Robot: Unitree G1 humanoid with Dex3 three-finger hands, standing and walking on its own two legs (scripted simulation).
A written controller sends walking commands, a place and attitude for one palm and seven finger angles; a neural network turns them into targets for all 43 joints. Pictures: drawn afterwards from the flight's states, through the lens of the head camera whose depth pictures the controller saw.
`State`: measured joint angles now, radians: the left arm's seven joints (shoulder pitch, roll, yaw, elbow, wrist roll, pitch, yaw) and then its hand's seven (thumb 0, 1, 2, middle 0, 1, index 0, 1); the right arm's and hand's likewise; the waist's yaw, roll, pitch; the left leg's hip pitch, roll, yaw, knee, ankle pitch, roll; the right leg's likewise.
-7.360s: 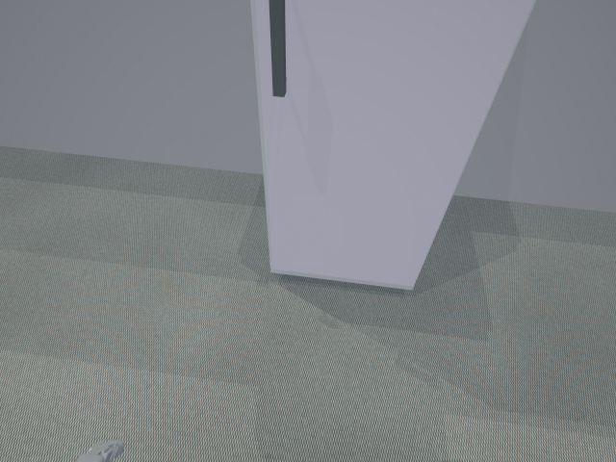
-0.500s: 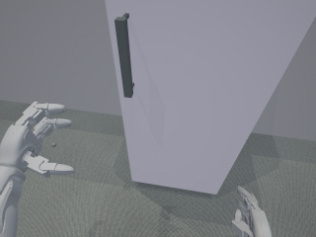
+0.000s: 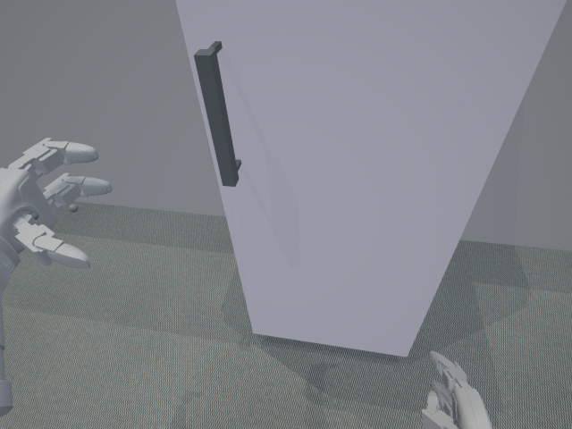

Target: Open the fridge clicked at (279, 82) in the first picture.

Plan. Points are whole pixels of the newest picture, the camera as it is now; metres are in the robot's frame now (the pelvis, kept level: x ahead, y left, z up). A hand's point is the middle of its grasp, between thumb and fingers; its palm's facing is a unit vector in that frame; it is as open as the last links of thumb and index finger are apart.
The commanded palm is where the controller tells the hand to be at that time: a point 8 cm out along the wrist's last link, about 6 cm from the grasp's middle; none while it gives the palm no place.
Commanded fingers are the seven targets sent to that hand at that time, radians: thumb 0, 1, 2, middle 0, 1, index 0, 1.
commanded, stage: raise the hand to about handle height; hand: left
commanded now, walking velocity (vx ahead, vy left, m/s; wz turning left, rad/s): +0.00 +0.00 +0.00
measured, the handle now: (224, 119) +0.56 +0.18 +0.18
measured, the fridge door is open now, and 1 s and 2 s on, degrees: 0 0 0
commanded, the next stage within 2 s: move the hooked fingers beside the handle in 0.40 s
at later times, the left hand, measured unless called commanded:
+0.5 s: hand (94, 216) +0.29 +0.26 +0.20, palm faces +0.00 -0.99 -0.10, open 14.0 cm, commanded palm +0.25 +0.31 +0.21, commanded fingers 0.00 -0.50 0.30 -0.30 -1.20 -0.30 -1.20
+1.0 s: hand (123, 180) +0.35 +0.26 +0.20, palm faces -0.02 -1.00 -0.05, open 13.9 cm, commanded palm +0.33 +0.31 +0.21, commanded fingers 0.00 -0.50 0.30 -0.30 -1.20 -0.30 -1.20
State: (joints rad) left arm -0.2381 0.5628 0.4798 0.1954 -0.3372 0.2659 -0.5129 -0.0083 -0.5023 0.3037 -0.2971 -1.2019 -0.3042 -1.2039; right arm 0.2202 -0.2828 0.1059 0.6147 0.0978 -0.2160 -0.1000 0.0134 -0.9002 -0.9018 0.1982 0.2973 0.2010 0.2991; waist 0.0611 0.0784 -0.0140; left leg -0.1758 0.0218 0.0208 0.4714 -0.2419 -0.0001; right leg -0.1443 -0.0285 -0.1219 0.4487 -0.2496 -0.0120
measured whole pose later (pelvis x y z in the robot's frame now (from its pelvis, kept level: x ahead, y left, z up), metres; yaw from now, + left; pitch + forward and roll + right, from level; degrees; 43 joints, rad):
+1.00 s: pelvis +0.01 +0.01 +0.00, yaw -2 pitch -2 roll +0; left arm -0.41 0.50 0.42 0.37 -0.28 0.21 -0.44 -0.01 -0.50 0.30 -0.30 -1.20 -0.31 -1.20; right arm 0.24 -0.27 0.09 0.60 0.09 -0.17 -0.10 0.01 -0.90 -0.90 0.20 0.30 0.20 0.30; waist 0.02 0.05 -0.02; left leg -0.18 0.02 0.05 0.45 -0.24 0.01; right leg -0.17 -0.03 -0.09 0.44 -0.24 0.00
